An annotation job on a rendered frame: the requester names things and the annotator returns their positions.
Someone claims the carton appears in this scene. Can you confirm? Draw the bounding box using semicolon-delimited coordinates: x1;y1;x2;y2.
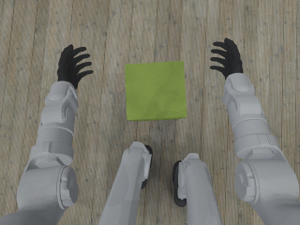
125;61;188;122

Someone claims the robot left upper arm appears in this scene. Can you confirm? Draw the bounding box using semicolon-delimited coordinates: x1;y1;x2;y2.
0;165;79;225

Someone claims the right robot hand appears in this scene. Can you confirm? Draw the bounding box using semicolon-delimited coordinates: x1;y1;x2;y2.
210;38;244;80

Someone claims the robot right shin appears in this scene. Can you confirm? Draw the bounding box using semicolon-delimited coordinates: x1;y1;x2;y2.
177;153;209;199

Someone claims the left robot hand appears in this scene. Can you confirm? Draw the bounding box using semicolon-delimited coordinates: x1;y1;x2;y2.
57;44;94;90

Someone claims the robot right forearm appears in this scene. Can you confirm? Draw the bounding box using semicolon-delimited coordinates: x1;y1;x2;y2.
222;72;299;197

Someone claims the robot left forearm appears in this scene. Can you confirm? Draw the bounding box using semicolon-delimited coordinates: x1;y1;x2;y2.
16;81;79;208

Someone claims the robot left foot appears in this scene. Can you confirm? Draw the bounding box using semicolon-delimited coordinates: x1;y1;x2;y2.
141;144;153;189

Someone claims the robot right upper arm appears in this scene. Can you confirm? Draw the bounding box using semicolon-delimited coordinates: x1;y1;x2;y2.
234;158;300;225

